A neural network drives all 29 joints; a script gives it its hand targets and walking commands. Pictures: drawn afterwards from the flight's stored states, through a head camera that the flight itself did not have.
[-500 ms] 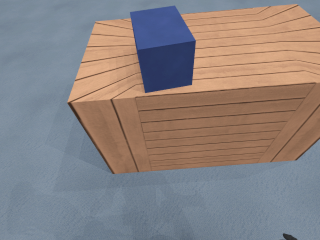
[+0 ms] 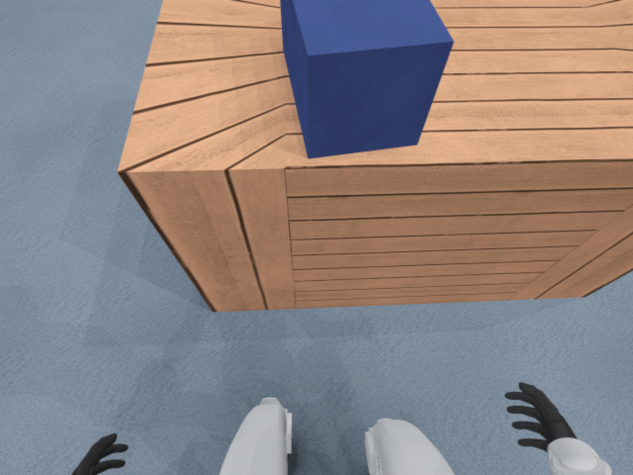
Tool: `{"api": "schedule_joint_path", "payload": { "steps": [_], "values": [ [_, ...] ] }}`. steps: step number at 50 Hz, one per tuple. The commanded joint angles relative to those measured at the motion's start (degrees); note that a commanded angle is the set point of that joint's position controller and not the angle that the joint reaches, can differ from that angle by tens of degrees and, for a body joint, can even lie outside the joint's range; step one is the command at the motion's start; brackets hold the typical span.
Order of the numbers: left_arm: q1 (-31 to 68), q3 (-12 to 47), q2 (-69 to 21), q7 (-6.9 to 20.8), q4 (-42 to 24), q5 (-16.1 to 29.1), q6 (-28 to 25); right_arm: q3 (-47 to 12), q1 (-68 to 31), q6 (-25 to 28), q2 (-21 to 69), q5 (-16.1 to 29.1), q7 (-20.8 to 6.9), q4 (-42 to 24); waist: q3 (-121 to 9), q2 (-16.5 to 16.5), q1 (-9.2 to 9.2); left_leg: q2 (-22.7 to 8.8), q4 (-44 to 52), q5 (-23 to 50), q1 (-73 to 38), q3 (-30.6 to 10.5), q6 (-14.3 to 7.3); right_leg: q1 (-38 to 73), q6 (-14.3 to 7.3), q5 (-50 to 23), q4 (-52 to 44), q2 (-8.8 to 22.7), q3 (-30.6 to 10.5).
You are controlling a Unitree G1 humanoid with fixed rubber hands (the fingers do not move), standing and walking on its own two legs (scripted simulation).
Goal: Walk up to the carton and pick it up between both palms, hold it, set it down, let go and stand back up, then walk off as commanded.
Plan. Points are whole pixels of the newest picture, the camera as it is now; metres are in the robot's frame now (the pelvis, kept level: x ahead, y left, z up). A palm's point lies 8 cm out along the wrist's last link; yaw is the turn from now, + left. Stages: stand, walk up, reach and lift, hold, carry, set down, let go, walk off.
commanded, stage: walk off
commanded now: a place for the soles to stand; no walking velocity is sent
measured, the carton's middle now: (349, 46) +0.73 -0.02 +0.06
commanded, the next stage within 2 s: stand in 0.56 s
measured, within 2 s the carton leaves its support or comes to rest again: neither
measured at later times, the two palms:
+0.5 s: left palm out of the picture +0.09 +0.27 -0.09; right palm out of the picture +0.03 -0.37 -0.12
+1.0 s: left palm out of the picture +0.06 +0.25 -0.10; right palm out of the picture +0.10 -0.33 -0.08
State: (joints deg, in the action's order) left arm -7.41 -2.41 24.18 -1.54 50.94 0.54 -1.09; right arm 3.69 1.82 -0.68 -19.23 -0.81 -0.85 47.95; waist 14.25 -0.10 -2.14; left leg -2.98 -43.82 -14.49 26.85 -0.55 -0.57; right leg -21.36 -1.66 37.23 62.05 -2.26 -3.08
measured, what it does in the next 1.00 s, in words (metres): steps on the spot: right foot, then left foot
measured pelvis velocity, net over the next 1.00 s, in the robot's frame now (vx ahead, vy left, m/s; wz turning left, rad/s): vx -0.02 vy -0.04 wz -0.02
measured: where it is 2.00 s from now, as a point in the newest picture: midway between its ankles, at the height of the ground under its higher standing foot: outside the picture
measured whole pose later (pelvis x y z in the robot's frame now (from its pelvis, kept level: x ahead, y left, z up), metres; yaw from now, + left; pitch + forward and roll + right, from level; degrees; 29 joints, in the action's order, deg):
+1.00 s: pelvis -0.02 -0.04 +0.02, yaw -1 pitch -4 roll +0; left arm -9.5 -2.2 20.1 0.0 56.1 0.2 -1.2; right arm 2.0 6.5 2.6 -18.1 0.2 1.0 52.5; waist 4.7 -1.7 -1.3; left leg 2.2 -36.8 -20.2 12.5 -5.8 0.3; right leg -13.6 -2.2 19.3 36.9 -2.7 -1.0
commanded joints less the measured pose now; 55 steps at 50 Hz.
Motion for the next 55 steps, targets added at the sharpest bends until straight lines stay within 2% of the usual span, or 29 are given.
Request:
{"api": "schedule_joint_path", "payload": {
  "steps": [1, 3, 5, 8, 9, 10, 11, 12, 13, 14, 15, 17, 21, 24, 26, 29, 30, 31, 32, 33, 34, 36, 38, 40, 41, 43, 51, 53, 55],
  "values": [
    [-8.9, -3.9, 10.8, 0.5, -2.2, -0.5, 0.6, 5.9, 6.3, 1.2, -18.6, -0.1, 2.8, -4.3, -22.8, 12.7, 3.98, -15.1, 13.9, 21.0, -28.0, -18.5, -12.7, -8.6, 0.1, -4.5, -2.8, -0.1, -2.2],
    [-8.3, -4.0, 10.7, 0.7, -3.5, -1.5, 0.4, 6.5, 7.4, 0.9, -19.6, 0.2, 3.5, -4.4, -24.4, 13.4, 4.18, -16.7, 10.3, 29.2, -29.9, -17.5, -13.2, -9.0, 0.1, -5.2, -8.3, 1.4, -0.6],
    [-8.9, -4.4, 10.9, 1.1, -3.4, -2.2, 0.7, 6.4, 5.9, 0.6, -19.9, 0.5, 3.7, -4.5, -24.5, 15.2, 3.04, -17.0, 10.2, 24.9, -24.3, -16.1, -12.4, -4.3, -0.2, -4.6, -11.8, 1.8, 0.5],
    [-13.2, -5.1, 10.9, 1.4, -3.0, -3.5, 0.5, 5.1, 1.0, 0.0, -18.7, 0.8, 3.6, -5.9, -22.3, 10.0, -1.09, -9.6, 3.8, 16.3, -6.1, -6.2, -6.9, 13.9, -2.4, -19.1, -27.2, 1.8, 0.8],
    [-12.6, -5.6, 13.3, 1.2, -4.0, -3.7, 0.7, 4.1, 1.5, -0.1, -16.7, 1.1, 3.8, -6.0, -20.4, -2.3, -1.33, -2.5, -3.5, 6.0, 1.3, -1.8, -4.2, 15.0, -5.2, -22.1, -33.8, 7.0, -10.5],
    [-12.3, -6.3, 17.3, 0.8, -4.4, -4.0, 0.8, 3.2, 0.2, -0.1, -13.8, 1.8, 4.3, -6.7, -18.5, -12.7, -2.23, 6.7, -12.7, -18.8, 11.0, 1.7, -2.0, 15.7, -8.7, -34.2, -36.8, 17.0, -27.3],
    [-8.6, -6.8, 19.7, 1.2, -5.3, -3.7, 1.4, 3.6, -0.1, 0.0, -15.1, 1.7, 4.9, -6.8, -16.1, -12.1, -2.4, 8.4, -20.0, -28.2, 6.5, -5.3, -1.7, 4.7, -12.2, -32.4, -40.4, 20.9, -35.1],
    [-4.0, -6.9, 19.9, 0.9, -6.4, -3.9, 1.4, 4.0, 0.7, 0.0, -15.7, 1.4, 4.8, -5.9, -12.6, -10.2, -1.13, 8.0, -24.3, -27.9, 2.5, -8.4, -1.8, -2.7, -13.3, -28.5, -41.2, 21.3, -36.9],
    [-2.4, -6.8, 19.7, 0.5, -7.3, -4.0, 1.5, 4.1, 0.0, -0.3, -16.5, 1.5, 4.6, -4.7, -9.7, -10.0, -0.78, 7.2, -26.0, -25.4, 3.3, -9.5, -1.9, -3.7, -12.5, -25.6, -41.5, 20.4, -35.2],
    [-1.4, -6.3, 16.9, 0.2, -7.6, -3.8, 1.3, 3.6, 1.4, -0.2, -16.5, 1.8, 4.5, -3.3, -8.5, -8.7, 0.58, 8.0, -25.9, -22.5, 5.6, -10.2, -1.9, 0.6, -9.0, -32.7, -39.3, 17.1, -29.6],
    [-0.4, -6.5, 15.9, 0.0, -8.2, -3.7, 0.9, 3.3, 4.7, -0.1, -16.1, 2.0, 4.4, -2.7, -11.0, -10.9, 0.93, 9.4, -25.6, -19.8, 9.7, -11.1, -1.8, 9.2, -6.6, -39.7, -36.1, 15.0, -24.9],
    [0.6, -6.5, 13.0, 0.1, -8.4, -3.3, 0.4, 3.2, 9.2, 0.4, -16.2, 1.9, 4.8, -1.4, -16.0, -9.6, 2.49, 10.0, -25.7, -15.2, 13.6, -10.4, 0.1, 19.6, -5.7, -43.9, -31.8, 12.8, -18.6],
    [-5.5, -5.9, 10.2, -0.2, -7.9, -2.4, 0.3, 2.9, 8.1, 1.7, -15.6, 1.8, 4.5, -2.1, -18.7, -8.3, -0.76, 8.2, -18.9, -15.0, 10.6, -8.4, 1.7, 24.3, -6.5, -41.4, -32.2, 15.5, -19.3],
    [-7.0, -5.5, 10.5, -0.2, -6.8, -2.5, 0.2, 3.0, 8.5, 2.5, -14.9, 1.2, 4.0, -2.0, -19.0, -10.1, -2.32, 4.8, -8.3, -18.4, 7.6, -9.0, 1.0, 25.5, -9.6, -32.8, -32.8, 17.7, -21.2],
    [-7.7, -5.0, 11.1, -0.2, -6.0, -2.0, -0.5, 2.9, 7.2, 3.0, -14.6, 0.4, 3.7, -2.2, -16.5, -8.1, -2.74, 3.0, -3.2, -18.1, 6.0, -9.7, 0.2, 23.1, -11.9, -36.2, -32.7, 19.7, -22.8],
    [-2.9, -4.3, 10.8, 0.3, -6.0, -0.8, -0.1, 2.6, 11.9, 4.2, -13.5, 0.0, 3.3, 0.1, -17.0, -7.7, 1.54, 2.3, 15.6, -7.4, -10.0, -6.7, -2.2, 13.2, -9.2, -39.7, -26.1, 14.8, -13.3],
    [0.1, -4.1, 9.3, 0.5, -6.3, -0.5, 0.0, 2.8, 15.5, 4.8, -13.2, -0.6, 3.2, 1.4, -17.6, -3.6, 4.16, 0.4, 20.8, 2.9, -20.3, -11.2, -3.0, 3.7, -6.2, -37.2, -21.4, 12.4, -9.8],
    [0.1, -3.5, 6.8, 0.6, -6.0, 0.3, 0.0, 3.3, 14.4, 5.2, -16.4, -0.9, 3.3, 1.0, -19.1, 7.9, 3.7, -6.5, 22.1, 11.7, -24.8, -24.7, -5.4, -3.0, -2.1, -26.6, -13.2, 6.4, -3.5],
    [1.8, -3.2, 5.8, 0.4, -6.5, 0.3, 0.2, 3.5, 11.4, 5.1, -18.4, -0.1, 3.5, -0.1, -14.9, 8.3, 3.41, -13.7, 20.8, 15.2, -18.8, -33.5, -11.0, -5.8, 0.5, -7.7, -12.0, 1.5, -0.6],
    [3.2, -4.0, 8.5, 0.2, -5.7, -0.1, -0.2, 3.4, 10.2, 4.6, -18.9, 0.2, 3.3, 0.5, -11.4, 6.4, 3.71, -15.0, 20.6, 11.7, -8.7, -35.5, -14.2, 1.8, 0.2, -1.6, -12.4, 2.6, -1.7],
    [1.2, -4.3, 8.9, 0.3, -3.9, -0.4, -1.0, 2.6, 6.7, 4.5, -16.9, 0.0, 3.1, 1.0, -8.8, 7.0, 1.89, -13.2, 18.3, 15.6, -0.6, -30.1, -13.6, 9.6, -0.3, -5.6, -16.3, 4.1, -2.4],
    [-2.5, -4.3, 8.7, 1.0, -1.9, -0.3, -1.3, 1.6, 4.9, 4.6, -14.0, -0.1, 3.0, -0.2, -12.0, 7.8, -0.46, -6.6, 14.5, 16.7, -6.3, -18.7, -7.3, 10.3, -1.7, -18.2, -24.8, 5.5, -3.9],
    [-4.2, -4.0, 9.0, 0.8, -1.5, 0.2, -1.3, 1.5, 4.1, 5.0, -13.0, 0.3, 3.4, -1.2, -16.4, 5.0, -0.26, -3.1, 9.1, 24.8, -16.8, -11.7, -4.5, 7.1, -2.2, -35.7, -28.2, 7.4, -5.7],
    [-0.7, -3.3, 8.3, 0.6, -1.9, 0.0, -1.6, 1.6, 7.4, 5.0, -12.6, 0.8, 3.1, 0.0, -16.7, 5.8, 1.83, -2.2, 10.0, 27.6, -15.4, -10.7, -3.7, 9.7, -3.4, -39.2, -28.7, 8.6, -7.9],
    [0.5, -3.3, 8.1, 0.7, -1.3, -0.1, -1.8, 2.1, 9.2, 4.8, -12.5, 0.9, 2.9, 0.7, -17.5, 6.8, 2.83, -2.8, 12.4, 22.9, -14.5, -11.8, -4.0, 11.2, -4.0, -34.3, -28.2, 8.1, -7.0],
    [0.2, -3.1, 7.9, 0.9, -0.3, -0.1, -1.8, 1.9, 5.8, 4.4, -13.2, 1.0, 2.5, 0.5, -14.5, 7.1, 2.35, -4.3, 15.6, 15.0, -12.3, -14.4, -5.5, 9.6, -3.1, -24.1, -29.2, 6.2, -5.7],
    [0.7, -2.6, 8.7, 1.1, 0.9, -0.7, -2.4, 1.6, 2.8, 3.9, -11.4, 1.8, 2.4, 0.5, -14.6, 1.1, 2.78, 0.7, 11.0, 10.8, -16.5, -7.7, -3.7, 7.1, -5.2, -32.2, -39.0, 10.9, -11.2],
    [2.0, -2.4, 8.8, 1.1, 0.5, -0.9, -2.3, 1.3, 3.4, 3.7, -11.1, 2.1, 2.3, 1.2, -14.2, -2.7, 3.21, 1.6, 11.5, 5.8, -17.1, -7.7, -3.4, 5.3, -5.9, -27.4, -40.8, 11.3, -11.2],
    [3.5, -2.2, 8.2, 1.3, 0.5, -0.9, -2.1, 1.2, 3.2, 3.7, -11.2, 1.8, 2.0, 1.7, -13.7, -1.7, 3.91, 0.8, 14.7, 3.7, -17.8, -8.7, -3.9, 4.2, -4.9, -23.5, -41.9, 10.3, -10.1]
  ]
}}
